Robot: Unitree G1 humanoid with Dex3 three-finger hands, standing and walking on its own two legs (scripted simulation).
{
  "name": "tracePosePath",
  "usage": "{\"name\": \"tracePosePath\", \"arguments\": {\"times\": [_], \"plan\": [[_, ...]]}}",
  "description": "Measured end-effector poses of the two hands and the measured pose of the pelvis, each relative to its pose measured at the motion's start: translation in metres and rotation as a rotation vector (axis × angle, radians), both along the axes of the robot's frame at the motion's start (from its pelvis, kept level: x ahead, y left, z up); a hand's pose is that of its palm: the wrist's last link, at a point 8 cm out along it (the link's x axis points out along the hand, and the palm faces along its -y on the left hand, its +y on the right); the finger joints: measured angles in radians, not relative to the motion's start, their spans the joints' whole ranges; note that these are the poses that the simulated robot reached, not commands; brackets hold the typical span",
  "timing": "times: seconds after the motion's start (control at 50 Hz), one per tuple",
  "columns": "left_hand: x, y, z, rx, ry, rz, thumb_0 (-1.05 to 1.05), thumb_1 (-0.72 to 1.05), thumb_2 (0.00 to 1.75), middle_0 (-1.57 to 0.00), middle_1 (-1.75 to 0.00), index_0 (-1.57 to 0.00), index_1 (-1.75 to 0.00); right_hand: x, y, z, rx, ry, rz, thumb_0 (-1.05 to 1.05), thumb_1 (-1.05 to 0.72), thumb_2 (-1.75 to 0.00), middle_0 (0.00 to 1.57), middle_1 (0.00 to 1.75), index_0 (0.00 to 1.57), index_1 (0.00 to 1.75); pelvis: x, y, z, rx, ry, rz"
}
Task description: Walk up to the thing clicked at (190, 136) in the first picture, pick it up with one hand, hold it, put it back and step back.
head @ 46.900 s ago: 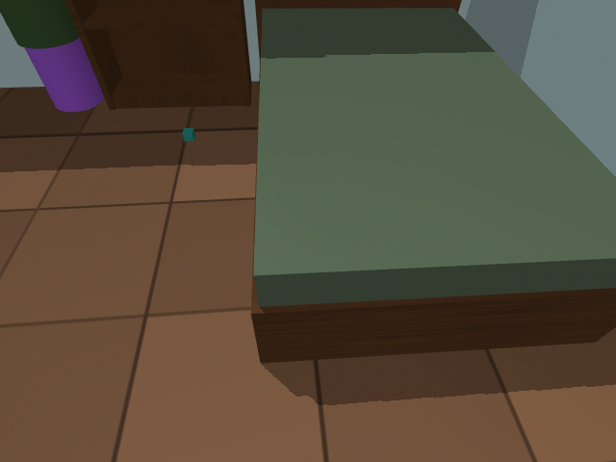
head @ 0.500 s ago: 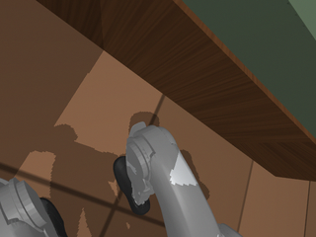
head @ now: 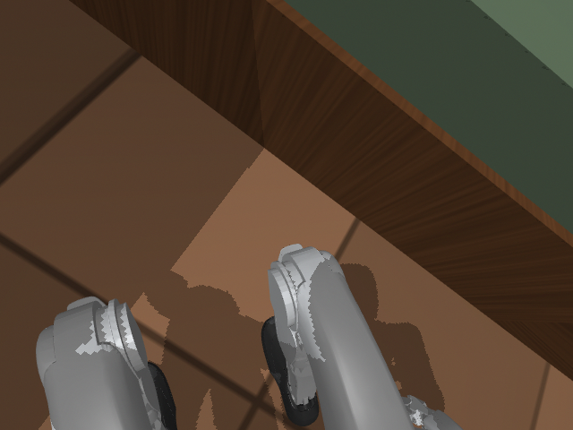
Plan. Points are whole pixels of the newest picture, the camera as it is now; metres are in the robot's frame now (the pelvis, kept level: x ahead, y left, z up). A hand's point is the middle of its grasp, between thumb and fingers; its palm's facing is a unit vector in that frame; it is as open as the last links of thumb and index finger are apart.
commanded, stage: withdraw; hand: left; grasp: from above
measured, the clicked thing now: out of the picture +0.39 +0.44 -0.31
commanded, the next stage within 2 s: home in 0.48 s
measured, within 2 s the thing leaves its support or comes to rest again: neither
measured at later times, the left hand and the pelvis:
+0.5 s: hand out of the picture +0.45 +0.33 -0.15, palm faces -0.44 -0.06 -0.89, open 13.1 cm; pelvis -0.02 +0.00 +0.00, yaw +3 degrees
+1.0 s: hand out of the picture +0.42 +0.33 -0.09, palm faces -0.33 -0.43 -0.84, open 11.3 cm; pelvis +0.00 +0.00 +0.04, yaw +4 degrees
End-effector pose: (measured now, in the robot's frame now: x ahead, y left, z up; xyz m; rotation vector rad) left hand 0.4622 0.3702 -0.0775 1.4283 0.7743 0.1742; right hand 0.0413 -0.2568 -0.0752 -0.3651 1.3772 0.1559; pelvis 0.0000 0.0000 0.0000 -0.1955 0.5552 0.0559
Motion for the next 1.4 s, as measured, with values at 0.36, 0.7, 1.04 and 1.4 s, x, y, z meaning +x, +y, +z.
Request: {"name": "tracePosePath", "arguments": {"times": [0.36,0.7,1.04,1.4], "plan": [[-0.029,-0.019,0.026,-0.153,0.119,-0.523,0.0,-0.39,0.92,-0.18,-0.89,-0.18,-0.89,0.057,-0.024,0.012,-0.236,-0.096,0.094,0.0,-0.9,-0.9,0.2,0.29,0.2,0.3,-0.019,-0.005,0.012,0.036,-0.045,0.035],[-0.005,-0.042,-0.048,-0.051,-0.019,-0.358,0.0,-0.19,0.81,-0.29,-0.71,-0.29,-0.71,-0.009,-0.004,-0.014,-0.18,0.095,-0.016,0.0,-0.88,-0.89,0.2,0.29,0.21,0.3,-0.01,-0.004,-0.011,0.032,0.01,0.021],[-0.058,-0.026,0.058,-0.391,-0.062,-0.079,0.0,0.14,0.9,-0.26,-0.56,-0.25,-0.57,0.049,-0.007,0.028,-0.11,-0.037,-0.076,0.0,-0.89,-0.9,0.2,0.29,0.21,0.3,0.004,-0.002,0.056,0.053,0.07,0.047],[-0.207,-0.058,0.199,-0.864,-0.206,0.331,0.01,0.85,0.91,-0.22,-0.32,-0.22,-0.32,0.197,0.039,0.178,-0.017,-0.521,0.001,0.0,-0.9,-0.9,0.2,0.29,0.2,0.3,0.006,-0.006,0.191,0.099,-0.033,0.103]]}}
